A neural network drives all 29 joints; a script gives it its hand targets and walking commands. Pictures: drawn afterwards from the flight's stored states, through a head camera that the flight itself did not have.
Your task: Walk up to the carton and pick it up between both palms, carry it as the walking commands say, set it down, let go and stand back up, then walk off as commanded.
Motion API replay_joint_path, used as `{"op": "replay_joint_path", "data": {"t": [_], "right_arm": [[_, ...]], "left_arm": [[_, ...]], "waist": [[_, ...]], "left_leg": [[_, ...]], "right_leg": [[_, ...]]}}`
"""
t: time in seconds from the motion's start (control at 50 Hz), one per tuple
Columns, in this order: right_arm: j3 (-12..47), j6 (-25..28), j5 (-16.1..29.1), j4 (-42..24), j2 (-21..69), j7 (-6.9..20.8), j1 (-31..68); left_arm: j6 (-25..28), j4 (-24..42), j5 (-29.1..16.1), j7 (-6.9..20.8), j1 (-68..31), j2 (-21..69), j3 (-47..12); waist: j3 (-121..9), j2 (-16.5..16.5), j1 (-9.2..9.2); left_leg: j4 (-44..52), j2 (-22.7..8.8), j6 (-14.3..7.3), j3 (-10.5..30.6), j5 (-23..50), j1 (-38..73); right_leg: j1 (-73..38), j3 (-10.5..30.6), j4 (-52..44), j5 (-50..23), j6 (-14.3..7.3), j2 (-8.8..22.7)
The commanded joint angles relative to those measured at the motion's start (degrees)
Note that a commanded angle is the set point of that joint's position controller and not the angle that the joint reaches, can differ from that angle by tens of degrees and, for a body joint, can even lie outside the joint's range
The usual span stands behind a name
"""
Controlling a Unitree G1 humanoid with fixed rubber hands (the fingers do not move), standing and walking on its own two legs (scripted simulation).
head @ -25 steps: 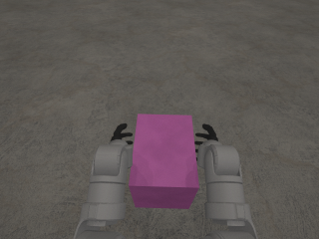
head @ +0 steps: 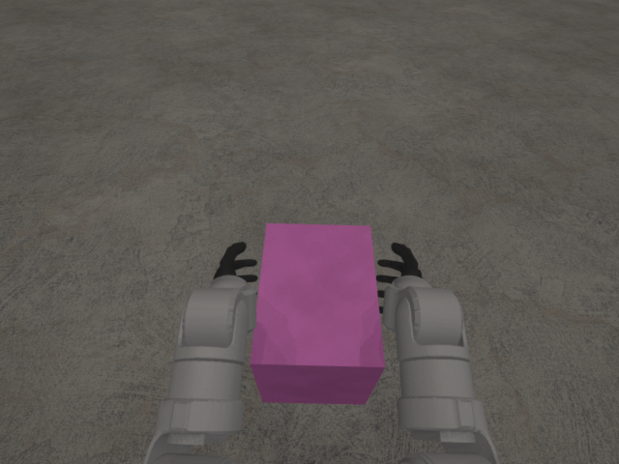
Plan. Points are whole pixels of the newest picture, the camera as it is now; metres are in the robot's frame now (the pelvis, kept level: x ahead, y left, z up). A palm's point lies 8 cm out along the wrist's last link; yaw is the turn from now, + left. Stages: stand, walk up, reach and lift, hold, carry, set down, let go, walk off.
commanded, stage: carry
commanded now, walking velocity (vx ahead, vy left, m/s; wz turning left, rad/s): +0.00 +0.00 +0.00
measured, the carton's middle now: (316, 314) +0.35 +0.01 +0.01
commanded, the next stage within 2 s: none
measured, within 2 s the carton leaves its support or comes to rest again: neither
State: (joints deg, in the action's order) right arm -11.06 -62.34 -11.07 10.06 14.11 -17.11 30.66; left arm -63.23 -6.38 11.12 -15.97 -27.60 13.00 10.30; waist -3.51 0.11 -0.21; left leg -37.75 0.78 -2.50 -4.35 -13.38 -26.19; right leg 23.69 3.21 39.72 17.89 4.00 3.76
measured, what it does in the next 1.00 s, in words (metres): stands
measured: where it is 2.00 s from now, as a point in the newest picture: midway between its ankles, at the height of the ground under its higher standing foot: outside the picture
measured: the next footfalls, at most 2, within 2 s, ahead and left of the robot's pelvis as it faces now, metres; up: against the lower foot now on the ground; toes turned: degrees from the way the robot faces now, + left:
none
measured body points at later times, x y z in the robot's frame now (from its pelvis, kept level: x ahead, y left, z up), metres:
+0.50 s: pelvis +0.00 +0.00 +0.00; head -0.01 +0.00 +0.45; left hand +0.33 +0.12 +0.08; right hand +0.34 -0.11 +0.08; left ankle +0.07 +0.09 -0.72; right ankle +0.03 -0.16 -0.72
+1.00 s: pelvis +0.00 +0.00 +0.00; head -0.01 +0.00 +0.45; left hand +0.32 +0.13 +0.07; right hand +0.33 -0.11 +0.08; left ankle +0.07 +0.09 -0.72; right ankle +0.03 -0.16 -0.72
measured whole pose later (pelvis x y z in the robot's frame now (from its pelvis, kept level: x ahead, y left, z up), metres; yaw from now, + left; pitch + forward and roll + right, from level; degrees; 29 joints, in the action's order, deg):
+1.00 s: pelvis +0.00 +0.00 +0.00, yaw +0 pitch +1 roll +0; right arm -11.1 -58.9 -11.8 10.9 13.5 -11.4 28.7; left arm -59.6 -7.1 11.5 -12.3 -24.6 11.8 10.3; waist -3.7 0.2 -0.2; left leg -37.7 0.8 -2.5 -4.3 -13.2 -26.2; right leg 23.7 3.2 39.7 17.7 4.0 3.8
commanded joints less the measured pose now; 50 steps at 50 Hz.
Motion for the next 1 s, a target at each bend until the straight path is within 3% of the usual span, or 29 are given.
{"op": "replay_joint_path", "data": {"t": [0.0, 0.02, 0.06, 0.08, 0.16, 0.2, 0.22, 0.26, 0.28, 0.3, 0.34, 0.4, 0.46, 0.48, 0.52, 0.54, 0.56, 0.58, 0.6, 0.62, 0.7, 0.78, 0.8, 0.84, 0.86, 0.9, 0.92, 0.94, 0.98], "right_arm": [[25.61, 2.18, 20.13, 0.29, 55.90, 22.50, 27.07], [27.31, 1.77, 21.29, -2.08, 56.88, 22.58, 25.96], [23.55, 2.77, 18.56, 3.50, 55.65, 22.64, 26.01], [26.67, 2.37, 20.70, -0.55, 57.08, 22.69, 25.08], [26.82, 1.78, 20.90, -1.22, 56.69, 22.69, 25.00], [22.81, 3.02, 17.84, 5.34, 55.09, 22.68, 24.66], [26.83, 2.73, 20.74, -2.13, 56.02, 22.67, 26.57], [23.50, 3.64, 18.14, 3.07, 55.30, 22.53, 26.15], [26.06, 3.24, 20.22, -0.62, 56.18, 22.58, 25.37], [22.32, 3.90, 16.82, 7.07, 55.27, 22.73, 21.62], [28.22, 3.20, 22.10, -4.24, 56.66, 22.55, 26.72], [23.88, 3.67, 18.34, 3.36, 54.70, 22.70, 23.76], [23.74, 4.49, 17.68, 3.73, 54.93, 22.77, 22.41], [27.14, 3.79, 20.46, -1.70, 56.41, 22.67, 24.59], [24.86, 3.75, 18.78, 2.86, 55.99, 22.76, 22.00], [26.66, 3.55, 20.06, -1.71, 55.52, 22.68, 24.17], [23.75, 4.29, 17.75, 2.75, 54.43, 22.66, 23.93], [26.77, 3.93, 20.23, -2.23, 55.87, 22.60, 24.70], [23.64, 4.51, 17.64, 2.33, 54.58, 22.66, 22.53], [24.21, 4.36, 18.02, 3.55, 55.41, 22.69, 21.50], [26.77, 4.22, 19.81, -1.72, 55.40, 22.47, 22.83], [25.02, 4.62, 18.34, 1.70, 55.03, 22.65, 21.71], [24.37, 5.00, 17.51, 3.31, 54.57, 22.62, 20.20], [26.94, 4.78, 19.45, -1.97, 55.39, 22.41, 22.37], [24.73, 5.19, 17.44, 2.83, 54.42, 22.59, 20.00], [25.62, 5.37, 17.81, 0.50, 53.99, 22.50, 19.68], [27.74, 5.15, 19.76, -3.59, 54.99, 22.48, 21.68], [24.51, 5.67, 17.08, 3.06, 53.95, 22.59, 18.99], [28.22, 5.09, 19.98, -4.25, 54.75, 22.58, 20.60]], "left_arm": [[2.84, 0.74, -20.57, 20.83, -31.42, 55.83, -26.67], [2.48, 4.72, -22.20, 20.88, -31.79, 56.08, -28.70], [3.53, -2.06, -18.86, 20.86, -30.87, 55.08, -24.76], [3.19, 4.11, -21.58, 20.85, -31.78, 55.76, -28.38], [2.48, 3.23, -21.39, 20.87, -30.70, 56.02, -28.48], [3.77, -3.02, -18.67, 20.99, -30.83, 54.37, -24.43], [3.41, 3.12, -21.52, 20.98, -31.26, 56.06, -28.28], [4.28, -1.13, -19.49, 21.05, -31.97, 55.22, -25.33], [3.90, 2.85, -21.27, 20.92, -31.46, 55.68, -27.97], [4.82, -3.11, -17.87, 20.84, -29.16, 54.12, -24.18], [4.00, 5.98, -22.28, 20.66, -31.58, 56.06, -29.59], [4.27, -1.48, -19.09, 20.96, -29.04, 54.41, -25.59], [5.32, -0.37, -18.86, 20.85, -28.76, 53.98, -25.75], [4.58, 5.24, -21.84, 20.90, -31.50, 55.42, -29.39], [4.76, 2.38, -20.46, 20.91, -30.92, 54.83, -27.82], [4.31, 3.97, -21.24, 20.84, -30.32, 55.68, -29.00], [4.99, -1.04, -18.63, 20.94, -28.88, 54.06, -25.81], [4.76, 4.90, -21.46, 20.85, -30.79, 55.30, -29.15], [5.34, 0.40, -19.34, 20.82, -29.39, 54.87, -26.70], [5.60, 2.58, -19.95, 20.73, -31.10, 54.31, -27.55], [5.09, 5.03, -21.75, 20.95, -30.84, 55.10, -29.47], [5.58, 2.15, -19.89, 20.90, -29.74, 54.15, -27.68], [6.02, 0.81, -19.21, 20.96, -28.64, 53.78, -26.92], [5.69, 5.56, -21.54, 20.87, -30.82, 54.84, -29.88], [6.15, 0.52, -19.00, 20.93, -27.69, 53.73, -27.14], [6.24, 1.50, -19.46, 20.87, -26.25, 53.90, -27.61], [6.00, 5.61, -21.03, 20.64, -27.60, 54.36, -30.30], [6.74, 1.55, -19.09, 20.84, -27.76, 52.73, -27.44], [6.07, 7.33, -21.76, 20.73, -28.00, 54.60, -31.26]], "waist": [[-22.99, 0.56, -0.58], [-23.00, 0.76, -0.64], [-22.87, 0.24, -0.72], [-22.52, 1.18, -0.63], [-22.85, 0.40, -0.60], [-22.46, 0.92, -0.58], [-22.81, 2.07, -0.58], [-21.53, 1.40, -0.52], [-22.61, 0.36, -0.58], [-22.60, 1.11, -0.65], [-23.67, 0.95, -0.58], [-22.76, -0.23, -0.65], [-22.83, 1.20, -0.66], [-22.39, 1.54, -0.55], [-21.31, 0.19, -0.56], [-21.60, -0.73, -0.67], [-21.83, 0.41, -0.64], [-22.53, 0.89, -0.55], [-23.26, -1.03, -0.53], [-22.70, -0.26, -0.47], [-22.81, 1.45, -0.42], [-22.86, -0.57, -0.60], [-22.18, 1.04, -0.50], [-22.11, 0.24, -0.37], [-21.75, 0.56, -0.42], [-22.63, 0.94, -0.46], [-22.98, -1.24, -0.57], [-22.73, -1.02, -0.48], [-21.99, -0.84, -0.60]], "left_leg": [[8.69, -9.11, -2.30, 8.42, 8.13, 11.63], [9.05, -9.21, -2.30, 8.78, 6.20, 11.61], [8.99, -9.16, -2.40, 8.67, 8.38, 11.43], [8.35, -9.15, -2.42, 8.48, 8.16, 11.29], [8.76, -8.58, -2.07, 7.90, 5.93, 11.41], [8.94, -8.77, -2.00, 8.33, 5.95, 11.34], [8.98, -8.38, -1.94, 8.05, 5.31, 11.51], [9.00, -8.68, -2.12, 7.93, 6.16, 11.29], [8.94, -8.82, -2.11, 8.46, 7.26, 11.63], [8.82, -9.03, -2.13, 7.88, 9.21, 11.86], [7.72, -9.07, -2.40, 8.14, 11.36, 12.74], [9.26, -9.16, -2.36, 8.31, 7.42, 11.90], [9.24, -9.03, -2.23, 8.32, 5.45, 11.88], [9.14, -8.95, -2.11, 8.20, 4.70, 11.46], [10.31, -8.61, -2.04, 8.50, 2.75, 10.70], [10.38, -8.77, -2.20, 8.96, 3.41, 10.99], [9.93, -9.00, -2.30, 8.55, 4.95, 11.15], [8.70, -8.93, -2.22, 8.26, 6.85, 11.45], [9.28, -8.82, -2.20, 8.34, 7.84, 12.30], [8.92, -8.75, -1.99, 8.02, 9.03, 12.58], [7.82, -8.38, -2.06, 7.54, 8.31, 11.75], [9.90, -9.10, -2.30, 9.04, 6.87, 11.67], [9.77, -8.98, -2.32, 8.74, 4.94, 11.36], [9.27, -8.81, -2.07, 8.22, 5.77, 11.11], [8.84, -8.48, -1.79, 7.79, 5.37, 10.85], [9.26, -8.63, -1.96, 8.31, 6.34, 12.34], [9.34, -8.87, -2.11, 8.67, 6.86, 12.20], [9.68, -9.01, -2.06, 8.60, 5.88, 12.40], [10.42, -9.26, -2.39, 9.40, 3.32, 10.58]], "right_leg": [[-5.87, -1.19, -8.66, -7.60, -5.12, 1.36], [-5.85, -0.95, -9.17, -6.95, -5.42, 1.18], [-5.87, -1.30, -8.45, -7.33, -5.12, 1.27], [-5.82, -1.06, -9.06, -7.88, -5.11, 1.42], [-5.98, -0.61, -9.44, -8.05, -5.52, 1.57], [-5.84, -0.89, -9.31, -7.69, -5.27, 1.37], [-5.48, -0.25, -9.59, -8.09, -5.49, 1.70], [-5.02, -0.57, -9.78, -7.79, -5.21, 1.74], [-5.83, -0.69, -9.15, -8.22, -5.40, 1.55], [-6.09, -0.93, -8.80, -9.37, -5.10, 1.81], [-6.18, -0.59, -8.78, -10.10, -5.05, 1.75], [-5.97, -1.00, -8.76, -7.58, -5.16, 1.31], [-5.81, -1.17, -9.04, -7.44, -5.25, 1.40], [-5.35, -0.96, -9.39, -6.84, -5.22, 1.33], [-5.31, -0.94, -9.59, -5.42, -5.44, 1.31], [-5.31, -0.96, -9.08, -5.42, -5.56, 1.18], [-5.60, -1.09, -9.15, -6.18, -5.37, 1.28], [-6.06, -0.62, -9.40, -7.87, -5.41, 1.56], [-5.61, -1.09, -8.39, -7.73, -5.20, 1.26], [-4.94, -0.88, -8.63, -8.37, -5.28, 1.32], [-6.15, -0.57, -9.55, -9.43, -5.21, 1.87], [-6.01, -1.38, -8.08, -7.12, -5.19, 1.14], [-6.01, -1.60, -8.68, -5.38, -5.14, 1.12], [-5.76, -0.82, -9.30, -6.90, -5.56, 1.32], [-5.77, -0.64, -9.48, -7.18, -5.40, 1.62], [-5.84, -0.85, -8.69, -7.70, -5.35, 1.41], [-5.66, -1.00, -8.09, -7.28, -5.33, 1.13], [-5.22, -1.24, -8.20, -6.06, -5.37, 0.83], [-6.02, -1.53, -8.30, -4.49, -5.16, 0.66]]}}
